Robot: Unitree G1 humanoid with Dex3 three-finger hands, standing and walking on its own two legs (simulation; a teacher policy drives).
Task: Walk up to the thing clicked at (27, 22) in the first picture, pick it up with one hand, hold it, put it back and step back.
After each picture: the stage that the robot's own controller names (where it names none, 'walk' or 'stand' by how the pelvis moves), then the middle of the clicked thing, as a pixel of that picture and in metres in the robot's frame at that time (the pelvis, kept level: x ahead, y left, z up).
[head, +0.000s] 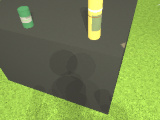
stand; (25, 17) +0.88 +0.36 -0.02
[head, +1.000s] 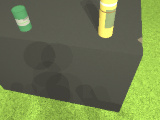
walk; (22, 18) +0.75 +0.31 +0.01
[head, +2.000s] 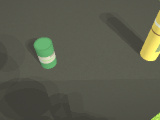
stand; (46, 53) +0.48 +0.15 +0.00
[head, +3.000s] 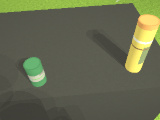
stand; (35, 72) +0.44 +0.22 -0.02
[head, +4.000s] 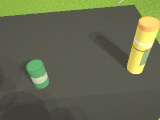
stand; (38, 74) +0.45 +0.21 -0.03
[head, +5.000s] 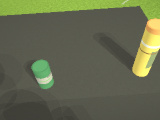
stand; (43, 74) +0.44 +0.19 -0.03
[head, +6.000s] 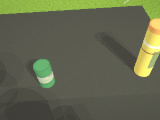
stand; (44, 74) +0.44 +0.19 -0.03
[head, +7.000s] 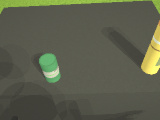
rise first; (50, 68) +0.45 +0.18 -0.02
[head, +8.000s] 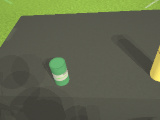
go down; (59, 72) +0.45 +0.16 -0.02
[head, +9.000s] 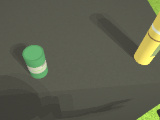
go down; (36, 62) +0.44 +0.15 +0.00
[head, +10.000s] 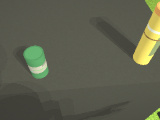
approach; (37, 62) +0.46 +0.16 +0.01
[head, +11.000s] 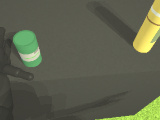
close in; (28, 49) +0.47 +0.17 +0.05
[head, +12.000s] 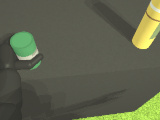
lift; (27, 51) +0.45 +0.16 +0.05
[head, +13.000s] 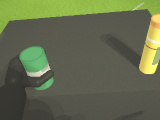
lift; (37, 68) +0.34 +0.15 +0.16
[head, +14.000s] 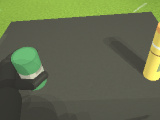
hold; (30, 69) +0.32 +0.17 +0.17
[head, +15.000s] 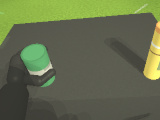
hold; (39, 66) +0.33 +0.15 +0.18
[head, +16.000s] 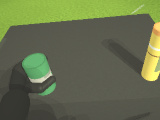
hold; (40, 74) +0.33 +0.15 +0.15
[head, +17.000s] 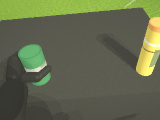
crouch; (35, 65) +0.37 +0.16 +0.14
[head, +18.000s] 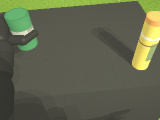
lower; (22, 30) +0.47 +0.18 +0.19
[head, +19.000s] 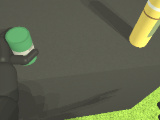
lower; (22, 47) +0.47 +0.17 +0.05
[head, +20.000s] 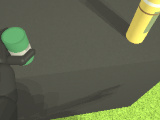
lower; (19, 47) +0.47 +0.17 +0.05
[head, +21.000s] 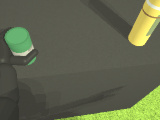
lower; (22, 47) +0.47 +0.16 +0.05
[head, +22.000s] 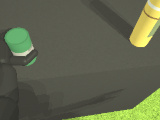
lower; (22, 48) +0.47 +0.17 +0.05
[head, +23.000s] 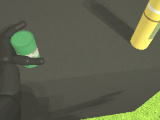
open; (27, 50) +0.46 +0.16 +0.05
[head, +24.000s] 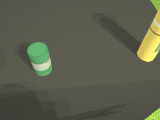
sink last; (40, 59) +0.45 +0.15 +0.03
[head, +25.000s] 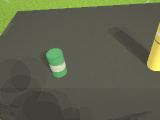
stand; (57, 63) +0.48 +0.17 +0.01
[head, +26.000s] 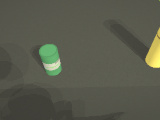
stand; (51, 60) +0.46 +0.15 +0.02
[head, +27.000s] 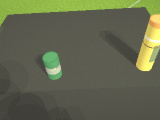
stand; (52, 66) +0.49 +0.17 -0.02
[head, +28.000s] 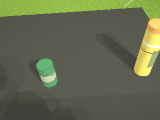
stand; (47, 73) +0.45 +0.18 -0.03
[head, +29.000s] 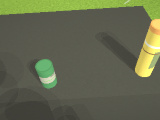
stand; (46, 74) +0.44 +0.18 -0.03
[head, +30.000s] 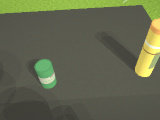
stand; (46, 74) +0.44 +0.18 -0.03
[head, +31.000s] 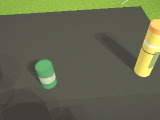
stand; (46, 74) +0.44 +0.18 -0.03
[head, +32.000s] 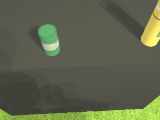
walk; (49, 40) +0.52 +0.16 +0.00
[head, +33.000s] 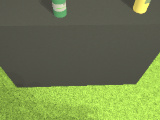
walk; (59, 3) +0.76 +0.13 +0.00
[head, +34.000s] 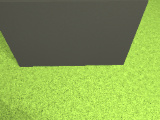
stand; out of the picture +1.05 +0.20 -0.01
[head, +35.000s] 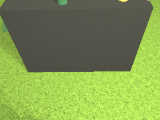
walk; out of the picture +1.06 +0.18 -0.01
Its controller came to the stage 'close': yes
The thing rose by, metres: 0.22
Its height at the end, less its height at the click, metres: +0.00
